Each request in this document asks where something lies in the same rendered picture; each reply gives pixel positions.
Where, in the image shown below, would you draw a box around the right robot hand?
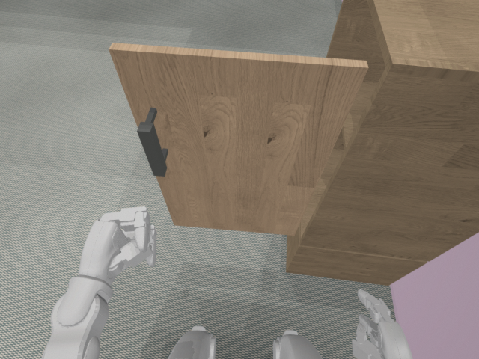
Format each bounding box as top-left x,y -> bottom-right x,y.
352,289 -> 413,359

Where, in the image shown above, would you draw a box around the robot right thigh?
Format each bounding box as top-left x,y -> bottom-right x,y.
273,334 -> 323,359

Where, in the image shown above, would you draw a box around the cupboard door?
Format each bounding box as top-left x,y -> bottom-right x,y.
109,43 -> 369,236

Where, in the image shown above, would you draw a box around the handle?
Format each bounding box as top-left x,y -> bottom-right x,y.
137,108 -> 168,177

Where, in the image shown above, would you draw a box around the robot thigh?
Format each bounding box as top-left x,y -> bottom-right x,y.
273,334 -> 323,359
168,331 -> 216,359

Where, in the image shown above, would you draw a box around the left robot hand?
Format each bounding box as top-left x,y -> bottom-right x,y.
79,206 -> 157,285

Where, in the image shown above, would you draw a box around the robot left thigh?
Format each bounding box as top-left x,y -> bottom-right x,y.
168,331 -> 216,359

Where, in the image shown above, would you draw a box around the left robot forearm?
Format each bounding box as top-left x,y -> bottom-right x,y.
41,275 -> 113,359

